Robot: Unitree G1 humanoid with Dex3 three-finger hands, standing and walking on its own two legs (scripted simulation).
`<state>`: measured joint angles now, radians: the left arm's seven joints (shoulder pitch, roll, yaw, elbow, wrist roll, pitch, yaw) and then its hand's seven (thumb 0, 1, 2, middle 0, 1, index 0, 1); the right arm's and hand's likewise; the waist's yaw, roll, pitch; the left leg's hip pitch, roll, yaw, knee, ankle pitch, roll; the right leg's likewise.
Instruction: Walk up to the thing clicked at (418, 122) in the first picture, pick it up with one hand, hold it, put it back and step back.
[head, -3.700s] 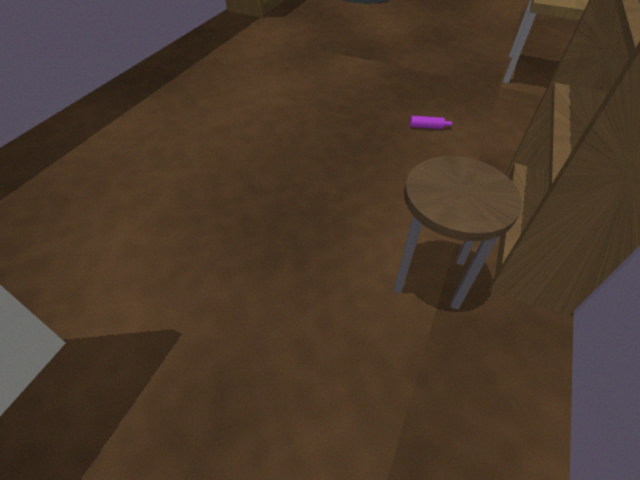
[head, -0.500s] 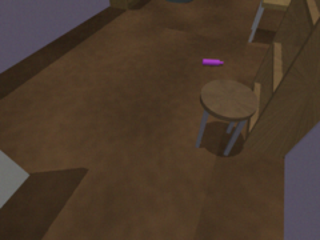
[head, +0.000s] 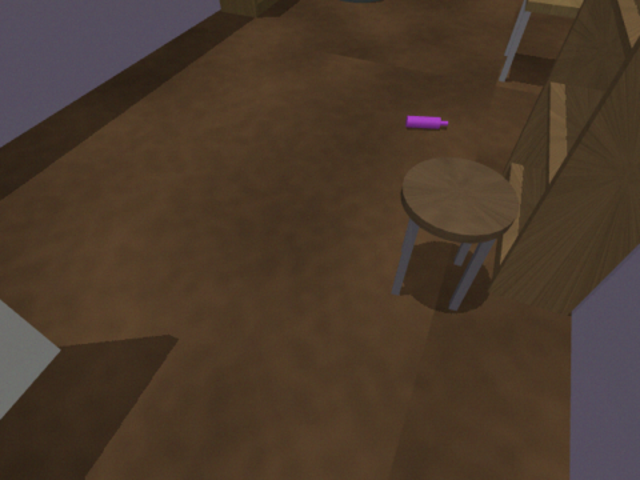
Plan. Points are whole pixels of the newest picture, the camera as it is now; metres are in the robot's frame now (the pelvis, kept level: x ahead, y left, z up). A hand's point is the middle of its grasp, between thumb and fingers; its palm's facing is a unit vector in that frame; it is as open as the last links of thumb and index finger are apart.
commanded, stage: stand
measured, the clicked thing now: (427, 122) +1.96 -0.61 -0.75
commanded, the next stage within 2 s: walk up in 0.02 s
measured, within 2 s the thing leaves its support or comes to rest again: neither
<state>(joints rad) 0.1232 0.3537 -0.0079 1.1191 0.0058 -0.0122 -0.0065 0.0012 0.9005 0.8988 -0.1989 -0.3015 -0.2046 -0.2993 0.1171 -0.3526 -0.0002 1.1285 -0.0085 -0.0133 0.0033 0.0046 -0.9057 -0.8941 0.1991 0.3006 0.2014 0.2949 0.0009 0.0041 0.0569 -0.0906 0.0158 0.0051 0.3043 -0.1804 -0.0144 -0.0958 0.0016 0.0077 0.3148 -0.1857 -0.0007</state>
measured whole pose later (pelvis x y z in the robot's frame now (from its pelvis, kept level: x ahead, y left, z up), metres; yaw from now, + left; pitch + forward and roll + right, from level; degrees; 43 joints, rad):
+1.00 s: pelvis -0.01 +0.01 -0.02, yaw +19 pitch -3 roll +1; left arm 0.14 0.36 0.04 0.98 0.00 0.02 -0.02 0.00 0.90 0.90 -0.20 -0.30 -0.20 -0.30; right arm 0.17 -0.37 -0.02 0.95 -0.01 -0.03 0.00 0.00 -0.91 -0.89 0.20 0.30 0.20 0.29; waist 0.03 -0.01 0.10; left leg -0.25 -0.03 -0.05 0.60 -0.30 0.01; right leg -0.21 -0.07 -0.03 0.62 -0.36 0.03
